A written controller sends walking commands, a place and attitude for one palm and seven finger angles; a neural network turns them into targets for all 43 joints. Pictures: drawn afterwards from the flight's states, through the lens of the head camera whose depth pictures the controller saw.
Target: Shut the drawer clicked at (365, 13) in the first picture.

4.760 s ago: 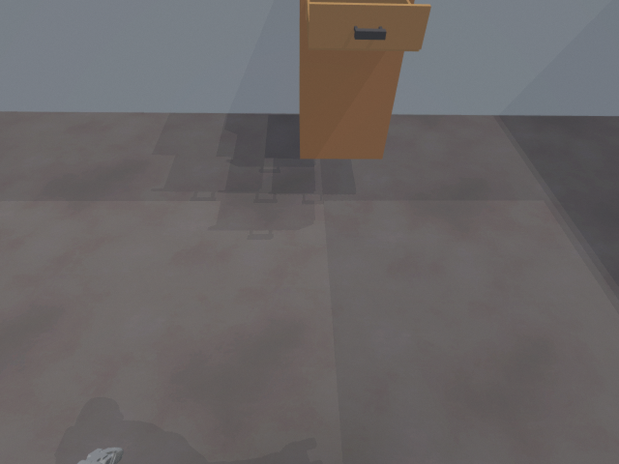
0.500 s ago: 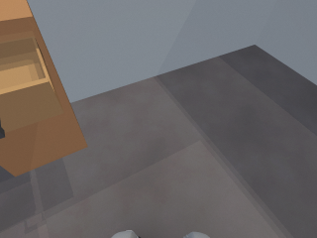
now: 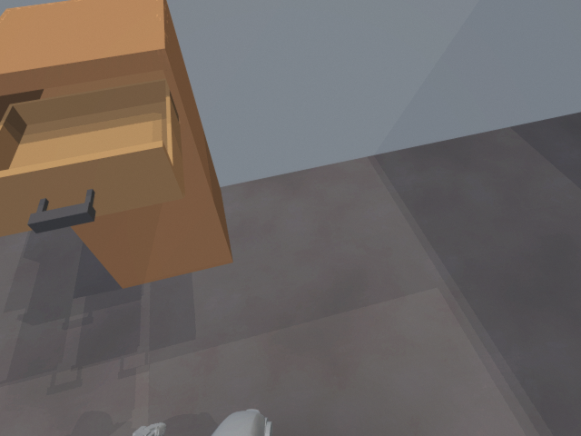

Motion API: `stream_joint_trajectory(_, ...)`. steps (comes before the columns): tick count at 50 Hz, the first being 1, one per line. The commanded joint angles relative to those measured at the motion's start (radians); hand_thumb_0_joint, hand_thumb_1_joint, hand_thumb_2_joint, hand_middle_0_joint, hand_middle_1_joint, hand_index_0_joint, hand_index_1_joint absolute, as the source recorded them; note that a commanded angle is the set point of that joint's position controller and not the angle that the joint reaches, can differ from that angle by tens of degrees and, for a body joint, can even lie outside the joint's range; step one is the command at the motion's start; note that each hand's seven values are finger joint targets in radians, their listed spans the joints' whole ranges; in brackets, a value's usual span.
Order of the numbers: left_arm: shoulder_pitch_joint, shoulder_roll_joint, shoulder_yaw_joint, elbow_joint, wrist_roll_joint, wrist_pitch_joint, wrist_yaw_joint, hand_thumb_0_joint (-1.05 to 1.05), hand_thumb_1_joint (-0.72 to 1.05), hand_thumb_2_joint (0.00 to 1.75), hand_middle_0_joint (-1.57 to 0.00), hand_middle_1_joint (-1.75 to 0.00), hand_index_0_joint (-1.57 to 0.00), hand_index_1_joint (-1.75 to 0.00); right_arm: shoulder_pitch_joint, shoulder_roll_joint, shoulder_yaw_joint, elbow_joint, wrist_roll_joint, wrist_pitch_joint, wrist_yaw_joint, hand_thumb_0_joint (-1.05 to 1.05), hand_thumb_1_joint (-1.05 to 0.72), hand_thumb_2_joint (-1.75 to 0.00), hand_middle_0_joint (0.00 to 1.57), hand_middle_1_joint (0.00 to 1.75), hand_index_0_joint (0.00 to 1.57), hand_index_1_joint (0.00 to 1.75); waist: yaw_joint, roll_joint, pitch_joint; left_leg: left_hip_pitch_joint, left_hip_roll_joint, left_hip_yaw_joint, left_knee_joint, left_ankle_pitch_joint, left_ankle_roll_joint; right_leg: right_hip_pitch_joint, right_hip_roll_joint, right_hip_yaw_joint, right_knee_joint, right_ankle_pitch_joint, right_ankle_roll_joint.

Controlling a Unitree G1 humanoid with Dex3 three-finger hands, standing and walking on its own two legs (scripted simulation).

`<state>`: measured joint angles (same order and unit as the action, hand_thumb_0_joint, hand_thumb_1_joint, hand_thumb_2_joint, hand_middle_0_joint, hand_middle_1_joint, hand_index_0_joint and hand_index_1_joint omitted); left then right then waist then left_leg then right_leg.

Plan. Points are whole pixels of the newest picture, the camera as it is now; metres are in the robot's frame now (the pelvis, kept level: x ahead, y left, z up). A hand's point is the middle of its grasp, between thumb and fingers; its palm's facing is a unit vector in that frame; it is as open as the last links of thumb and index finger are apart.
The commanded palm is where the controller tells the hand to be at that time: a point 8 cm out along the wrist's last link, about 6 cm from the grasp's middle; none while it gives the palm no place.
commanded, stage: turn to face it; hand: left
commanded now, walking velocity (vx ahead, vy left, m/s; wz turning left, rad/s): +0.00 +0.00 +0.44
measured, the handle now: (65, 208) +0.50 +0.44 +0.00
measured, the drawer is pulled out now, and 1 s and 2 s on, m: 0.30 0.30 0.30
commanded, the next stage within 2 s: take the last steps up to it in 0.34 s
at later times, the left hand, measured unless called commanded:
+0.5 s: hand out of the picture -0.03 +0.25 -0.17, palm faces +0.27 -0.92 -0.28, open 7.4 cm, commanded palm none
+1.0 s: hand out of the picture -0.08 +0.22 -0.18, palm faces +0.41 -0.90 -0.14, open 7.4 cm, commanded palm none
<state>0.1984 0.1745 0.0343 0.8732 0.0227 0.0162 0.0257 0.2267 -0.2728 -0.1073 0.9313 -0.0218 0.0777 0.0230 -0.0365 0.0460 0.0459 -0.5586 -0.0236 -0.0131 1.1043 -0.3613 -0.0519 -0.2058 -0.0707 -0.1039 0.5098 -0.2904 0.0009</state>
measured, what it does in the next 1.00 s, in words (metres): steps to the left, turning left: left foot, then right foot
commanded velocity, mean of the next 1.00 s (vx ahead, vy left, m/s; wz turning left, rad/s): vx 0.17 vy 0.02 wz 0.16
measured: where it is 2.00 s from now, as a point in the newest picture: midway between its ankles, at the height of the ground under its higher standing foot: (257, 428)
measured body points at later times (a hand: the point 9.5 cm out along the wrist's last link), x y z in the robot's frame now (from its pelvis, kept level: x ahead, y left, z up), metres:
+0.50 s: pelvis -0.02 +0.03 +0.00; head +0.01 +0.04 +0.45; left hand -0.05 +0.30 -0.14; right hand +0.15 -0.18 -0.14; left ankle -0.03 +0.15 -0.74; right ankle +0.01 -0.11 -0.70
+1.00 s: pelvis +0.04 +0.10 -0.01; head +0.05 +0.11 +0.44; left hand -0.10 +0.27 -0.17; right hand +0.17 -0.12 -0.15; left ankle +0.05 +0.22 -0.74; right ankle +0.02 -0.09 -0.73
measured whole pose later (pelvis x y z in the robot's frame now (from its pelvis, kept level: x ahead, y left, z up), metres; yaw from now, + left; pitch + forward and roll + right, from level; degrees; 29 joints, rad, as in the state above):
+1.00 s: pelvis +0.04 +0.10 -0.01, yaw +19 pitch +0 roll -1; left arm 0.45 0.14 0.04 1.12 0.03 -0.03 0.00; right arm 0.24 -0.19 -0.05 1.03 -0.02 -0.02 0.03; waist 0.04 -0.02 0.03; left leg -0.33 0.07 0.11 0.56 -0.24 0.01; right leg -0.11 -0.14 -0.14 0.57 -0.41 0.05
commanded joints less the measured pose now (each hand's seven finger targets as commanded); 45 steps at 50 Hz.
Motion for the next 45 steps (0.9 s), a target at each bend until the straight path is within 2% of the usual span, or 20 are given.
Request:
stream_joint_trajectory(1,0.033,0.208,0.049,-0.057,0.002,-0.028,0.011,0.00,0.90,0.90,-0.20,-0.30,-0.20,-0.30,-0.068,-0.037,0.004,-0.090,0.002,-0.020,0.007,0.00,-0.90,-0.90,0.20,0.30,0.20,0.30,0.044,-0.223,-0.031,-0.028,0.050,0.035,-0.020,-0.043,-0.032,0.103,-0.255,0.097,-0.148,0.447,-0.115)
stream_joint_trajectory(7,0.109,0.262,0.066,-0.006,0.011,-0.016,0.006,0.00,0.90,0.90,-0.20,-0.30,-0.20,-0.30,-0.154,-0.023,0.031,-0.105,0.012,-0.032,0.003,0.00,-0.90,-0.90,0.20,0.30,0.20,0.30,0.093,-0.277,-0.061,0.134,0.034,0.105,-0.334,-0.106,-0.008,0.140,-0.285,0.073,-0.077,0.586,-0.122)
stream_joint_trajectory(10,0.084,0.266,0.069,0.006,0.001,-0.010,0.004,0.00,0.90,0.90,-0.20,-0.30,-0.20,-0.30,-0.075,-0.044,0.033,-0.079,0.011,-0.045,-0.005,0.00,-0.90,-0.90,0.20,0.30,0.20,0.30,0.045,-0.261,-0.101,0.317,0.022,0.126,-0.604,0.077,0.012,0.100,-0.247,0.010,0.030,0.558,-0.054)
stream_joint_trajectory(11,0.083,0.244,0.065,0.000,-0.008,-0.006,0.001,0.00,0.90,0.90,-0.20,-0.30,-0.20,-0.30,-0.032,-0.092,0.022,-0.067,0.007,-0.055,-0.006,0.00,-0.90,-0.90,0.20,0.30,0.20,0.30,0.018,-0.167,-0.142,0.478,0.076,0.084,-0.715,0.244,0.037,0.001,-0.219,-0.030,0.142,0.465,-0.005)
stream_joint_trajectory(12,0.089,0.188,0.055,-0.027,-0.013,0.000,-0.006,0.00,0.90,0.90,-0.20,-0.30,-0.20,-0.30,0.003,-0.197,-0.002,-0.068,0.000,-0.061,-0.009,0.00,-0.90,-0.90,0.20,0.30,0.20,0.30,-0.003,0.115,-0.177,0.655,0.309,-0.197,-0.724,0.539,0.132,-0.250,-0.104,-0.076,0.331,0.046,0.063)
stream_joint_trajectory(13,0.039,0.144,0.033,-0.061,-0.007,0.005,-0.004,0.00,0.90,0.90,-0.20,-0.30,-0.20,-0.30,0.052,-0.250,-0.011,-0.057,0.005,-0.055,-0.013,0.00,-0.90,-0.90,0.20,0.30,0.20,0.30,-0.032,0.232,-0.149,0.604,0.457,-0.301,-0.733,0.786,0.255,-0.349,-0.059,-0.022,0.478,-0.379,0.081)
stream_joint_trajectory(14,-0.020,0.159,0.036,-0.053,-0.003,0.017,0.004,0.00,0.90,0.90,-0.20,-0.30,-0.20,-0.30,0.063,-0.216,-0.005,-0.032,0.002,-0.058,-0.024,0.00,-0.90,-0.90,0.20,0.30,0.20,0.30,-0.049,0.197,-0.130,0.515,0.417,-0.273,-0.748,0.677,0.270,-0.328,-0.055,0.053,0.558,-0.354,0.069)
stream_joint_trajectory(16,-0.011,0.163,0.045,-0.018,-0.010,0.022,-0.005,0.00,0.90,0.90,-0.20,-0.30,-0.20,-0.30,-0.076,-0.162,0.012,-0.059,-0.001,-0.054,-0.035,0.00,-0.90,-0.90,0.20,0.30,0.20,0.30,0.007,0.189,-0.034,0.379,0.321,-0.185,-0.771,0.498,0.233,-0.315,-0.060,0.083,0.583,-0.229,0.063)
stream_joint_trajectory(18,0.042,0.147,0.041,0.012,-0.008,0.019,-0.015,0.00,0.90,0.90,-0.20,-0.30,-0.20,-0.30,-0.117,-0.138,0.024,-0.070,-0.002,-0.060,-0.036,0.00,-0.90,-0.90,0.20,0.30,0.20,0.30,0.032,0.141,-0.048,0.387,0.270,-0.130,-0.763,0.500,0.211,-0.277,-0.038,0.061,0.521,-0.177,0.067)
stream_joint_trajectory(23,0.070,0.117,0.028,0.022,-0.011,0.012,-0.013,0.00,0.90,0.90,-0.20,-0.30,-0.20,-0.30,-0.098,-0.137,0.022,-0.055,-0.003,-0.056,-0.032,0.00,-0.90,-0.90,0.20,0.30,0.20,0.30,0.026,0.110,-0.088,0.407,0.262,-0.156,-0.759,0.420,0.221,-0.165,0.009,0.038,0.293,-0.159,0.061)
stream_joint_trajectory(25,0.121,0.109,0.025,0.041,-0.006,-0.001,-0.018,0.00,0.90,0.90,-0.20,-0.30,-0.20,-0.30,-0.108,-0.129,0.022,-0.047,-0.003,-0.054,-0.029,0.00,-0.90,-0.90,0.20,0.30,0.20,0.30,0.044,0.124,-0.088,0.357,0.242,-0.165,-0.757,0.193,0.205,-0.076,0.032,0.016,0.170,-0.113,0.054)
stream_joint_trajectory(27,0.200,0.125,0.028,0.068,0.002,-0.019,-0.022,0.00,0.90,0.90,-0.20,-0.30,-0.20,-0.30,-0.111,-0.102,0.026,-0.043,0.004,-0.054,-0.024,0.00,-0.90,-0.90,0.20,0.30,0.20,0.30,0.085,0.048,-0.058,0.203,0.178,-0.145,-0.683,-0.059,0.158,0.105,0.034,0.014,-0.041,-0.013,0.043)
stream_joint_trajectory(28,0.247,0.179,0.039,0.078,0.015,-0.031,-0.017,0.00,0.90,0.90,-0.20,-0.30,-0.20,-0.30,-0.104,-0.045,0.034,-0.050,0.011,-0.056,-0.020,0.00,-0.90,-0.90,0.20,0.30,0.20,0.30,0.110,-0.128,-0.029,0.041,0.076,-0.057,-0.481,-0.176,0.103,0.200,-0.099,0.188,-0.191,-0.174,0.004)
stream_joint_trajectory(29,0.276,0.271,0.057,0.069,0.019,-0.033,-0.011,0.00,0.90,0.90,-0.20,-0.30,-0.20,-0.30,-0.134,0.003,0.048,-0.092,0.011,-0.060,-0.012,0.00,-0.90,-0.90,0.20,0.30,0.20,0.30,0.138,-0.368,0.031,-0.124,-0.020,0.040,-0.224,-0.239,0.055,0.180,-0.344,0.545,-0.378,-0.398,-0.103)
stream_joint_trajectory(30,0.285,0.273,0.057,0.064,0.004,-0.041,-0.006,0.00,0.90,0.90,-0.20,-0.30,-0.20,-0.30,-0.176,-0.060,0.035,-0.101,-0.003,-0.058,-0.005,0.00,-0.90,-0.90,0.20,0.30,0.20,0.30,0.145,-0.299,0.058,-0.134,0.035,-0.052,-0.085,-0.178,0.063,0.073,-0.395,0.623,-0.444,-0.486,-0.150)
stream_joint_trajectory(31,0.234,0.252,0.056,0.066,0.004,-0.053,-0.004,0.00,0.90,0.90,-0.20,-0.30,-0.20,-0.30,-0.174,-0.060,0.028,-0.092,-0.005,-0.058,0.003,0.00,-0.90,-0.90,0.20,0.30,0.20,0.30,0.111,-0.290,0.093,-0.131,0.060,-0.067,-0.014,-0.091,0.068,0.009,-0.367,0.597,-0.452,-0.497,-0.142)
stream_joint_trajectory(33,0.151,0.183,0.038,0.059,0.006,-0.067,-0.004,0.00,0.90,0.90,-0.20,-0.30,-0.20,-0.30,-0.093,-0.047,0.025,-0.038,-0.010,-0.061,0.016,0.00,-0.90,-0.90,0.20,0.30,0.20,0.30,0.053,-0.195,0.083,-0.085,0.093,-0.038,0.014,0.040,0.054,-0.001,-0.285,0.374,-0.392,-0.314,-0.106)
stream_joint_trajectory(36,0.187,0.149,0.028,0.086,0.004,-0.084,-0.006,0.00,0.90,0.90,-0.20,-0.30,-0.20,-0.30,-0.054,-0.001,0.034,-0.006,-0.004,-0.065,0.019,0.00,-0.90,-0.90,0.20,0.30,0.20,0.30,0.054,-0.186,0.046,-0.039,0.095,0.023,-0.065,0.127,0.031,0.052,-0.226,0.183,-0.358,-0.064,-0.087)
stream_joint_trajectory(43,0.267,0.165,0.036,0.169,0.012,-0.081,-0.008,0.00,0.90,0.90,-0.20,-0.30,-0.20,-0.30,-0.111,0.050,0.049,-0.010,0.003,-0.088,0.026,0.00,-0.90,-0.90,0.20,0.30,0.20,0.30,0.096,-0.217,0.066,0.085,0.094,0.116,-0.402,0.080,0.045,0.064,-0.245,0.105,-0.340,-0.037,-0.111)
stream_joint_trajectory(45,0.251,0.166,0.039,0.182,0.010,-0.075,-0.008,0.00,0.90,0.90,-0.20,-0.30,-0.20,-0.30,-0.064,0.053,0.050,0.007,0.004,-0.100,0.021,0.00,-0.90,-0.90,0.20,0.30,0.20,0.30,0.073,-0.218,0.061,0.190,0.080,0.137,-0.493,0.080,0.054,0.031,-0.232,0.087,-0.287,-0.030,-0.105)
